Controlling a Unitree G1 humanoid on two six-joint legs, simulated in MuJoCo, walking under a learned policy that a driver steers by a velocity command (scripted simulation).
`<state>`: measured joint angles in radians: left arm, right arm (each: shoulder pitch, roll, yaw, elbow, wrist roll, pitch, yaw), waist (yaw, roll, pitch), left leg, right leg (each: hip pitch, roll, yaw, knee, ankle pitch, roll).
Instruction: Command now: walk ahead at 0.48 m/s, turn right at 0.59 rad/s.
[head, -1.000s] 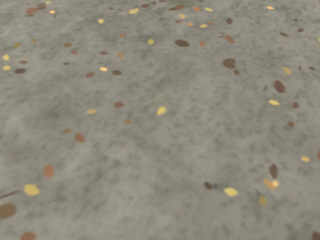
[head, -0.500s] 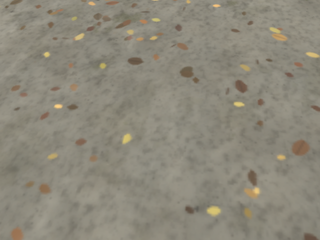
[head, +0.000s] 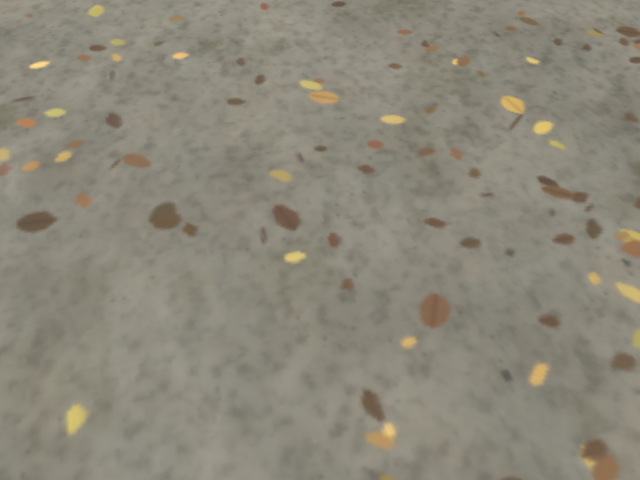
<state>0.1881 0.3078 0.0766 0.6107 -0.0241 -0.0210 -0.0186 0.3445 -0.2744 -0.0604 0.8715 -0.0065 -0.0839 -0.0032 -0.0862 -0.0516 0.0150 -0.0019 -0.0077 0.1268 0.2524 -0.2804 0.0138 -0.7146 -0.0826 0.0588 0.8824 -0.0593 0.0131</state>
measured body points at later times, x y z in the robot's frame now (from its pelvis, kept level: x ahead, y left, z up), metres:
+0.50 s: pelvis +0.25 -0.06 +0.00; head +0.29 -0.07 +0.45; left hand +0.41 +0.19 -0.10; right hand +0.37 -0.35 -0.11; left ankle +0.42 +0.08 -0.69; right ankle +0.23 -0.13 -0.74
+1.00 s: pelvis +0.36 -0.04 -0.02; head +0.37 -0.04 +0.43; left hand +0.46 +0.22 -0.15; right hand +0.46 -0.31 -0.13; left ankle +0.43 +0.05 -0.74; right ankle +0.24 -0.14 -0.74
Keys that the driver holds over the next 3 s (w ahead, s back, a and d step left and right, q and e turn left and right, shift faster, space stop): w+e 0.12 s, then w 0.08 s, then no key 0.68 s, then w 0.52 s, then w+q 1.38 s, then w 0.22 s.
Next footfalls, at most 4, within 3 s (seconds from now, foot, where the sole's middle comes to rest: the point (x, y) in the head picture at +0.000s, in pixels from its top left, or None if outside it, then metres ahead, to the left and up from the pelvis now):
0.18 right None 0.28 -0.14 -0.78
0.62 left None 0.47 0.04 -0.78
1.60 right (416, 381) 0.68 -0.27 -0.78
2.14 left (289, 289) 0.95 0.00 -0.78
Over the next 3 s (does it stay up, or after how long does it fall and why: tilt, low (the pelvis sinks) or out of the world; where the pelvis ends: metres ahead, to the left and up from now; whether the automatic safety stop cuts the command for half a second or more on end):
stays up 1.25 0.02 0.00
